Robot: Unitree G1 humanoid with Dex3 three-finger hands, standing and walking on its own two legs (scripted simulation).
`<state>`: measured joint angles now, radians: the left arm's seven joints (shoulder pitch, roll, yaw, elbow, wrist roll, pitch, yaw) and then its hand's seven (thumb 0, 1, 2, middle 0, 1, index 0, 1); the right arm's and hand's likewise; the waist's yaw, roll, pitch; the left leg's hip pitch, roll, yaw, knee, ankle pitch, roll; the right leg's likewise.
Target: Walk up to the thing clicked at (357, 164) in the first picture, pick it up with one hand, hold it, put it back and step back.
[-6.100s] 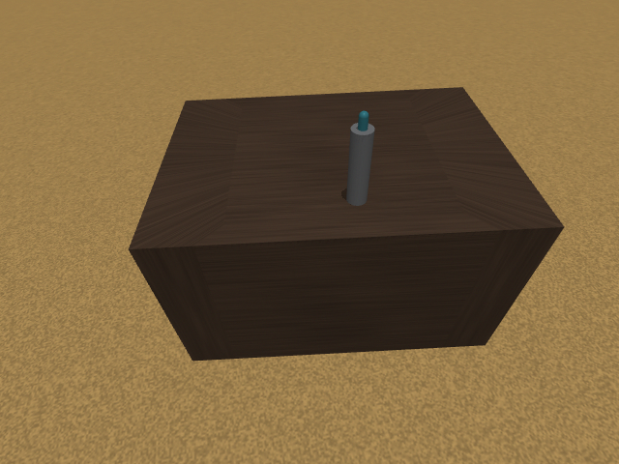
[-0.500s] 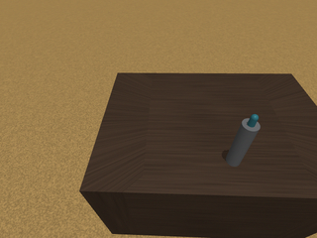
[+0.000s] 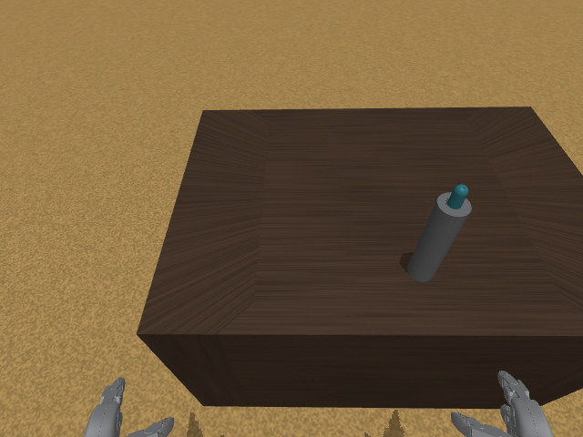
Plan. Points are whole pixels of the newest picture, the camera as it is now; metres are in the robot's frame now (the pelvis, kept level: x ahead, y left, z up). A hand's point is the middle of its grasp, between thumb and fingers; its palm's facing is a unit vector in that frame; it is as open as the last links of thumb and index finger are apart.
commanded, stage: rise first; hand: right
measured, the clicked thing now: (438, 234) +0.48 -0.24 -0.05
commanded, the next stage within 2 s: go down in 1.04 s
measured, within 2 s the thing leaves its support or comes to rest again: neither
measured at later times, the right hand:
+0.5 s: hand (518, 417) +0.19 -0.27 -0.06, palm faces +0.25 +0.90 -0.35, open 17.1 cm
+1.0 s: hand (534, 415) +0.18 -0.27 -0.03, palm faces +0.27 +0.90 -0.35, open 17.3 cm
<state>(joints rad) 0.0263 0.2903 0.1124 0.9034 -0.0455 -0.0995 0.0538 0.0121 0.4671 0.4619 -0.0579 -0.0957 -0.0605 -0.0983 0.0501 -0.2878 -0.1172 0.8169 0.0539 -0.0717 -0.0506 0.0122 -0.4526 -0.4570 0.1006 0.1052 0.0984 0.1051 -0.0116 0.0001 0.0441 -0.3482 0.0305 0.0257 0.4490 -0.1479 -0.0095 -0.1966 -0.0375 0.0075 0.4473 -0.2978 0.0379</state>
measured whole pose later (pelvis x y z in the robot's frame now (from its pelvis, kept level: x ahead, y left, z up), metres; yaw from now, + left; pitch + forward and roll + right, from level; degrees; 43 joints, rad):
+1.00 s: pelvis +0.01 -0.01 +0.00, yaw -1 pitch -2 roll +0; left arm 0.21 0.24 0.12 0.66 -0.01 -0.11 0.06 0.00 -0.53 0.08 -0.06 -0.06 -0.06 -0.07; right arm 0.35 -0.29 -0.18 0.27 0.03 -0.09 -0.06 -0.01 0.52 -0.06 0.05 0.06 0.06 0.06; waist -0.03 -0.02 0.04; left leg -0.20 0.04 0.05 0.38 -0.15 -0.03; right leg -0.06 -0.03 0.03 0.38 -0.29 0.02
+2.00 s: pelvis -0.02 -0.02 -0.03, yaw -1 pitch +10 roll +2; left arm 0.20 0.24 0.01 0.64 -0.02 -0.19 0.12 0.00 -0.52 0.04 -0.06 -0.06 -0.07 -0.05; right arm -0.36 -0.64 -0.57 0.99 0.25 -0.37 0.49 -0.01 0.52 -0.05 0.04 0.06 0.05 0.06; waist 0.07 0.06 -0.07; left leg -0.66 0.05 0.05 0.72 -0.24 -0.03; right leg -0.57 -0.02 0.05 0.83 -0.44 0.02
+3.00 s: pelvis -0.02 -0.02 -0.06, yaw -1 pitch +18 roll +4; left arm 0.28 0.27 -0.06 0.40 0.01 -0.23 0.10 -0.01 -0.55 0.07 -0.06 -0.05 -0.06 -0.06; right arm -0.65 -0.93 -0.70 1.19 0.20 -0.29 0.62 -0.01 0.56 -0.05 0.05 0.05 0.06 0.05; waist 0.15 0.06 -0.12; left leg -0.91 0.03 0.07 0.89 -0.29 -0.03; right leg -0.84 -0.04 0.07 1.04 -0.52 0.02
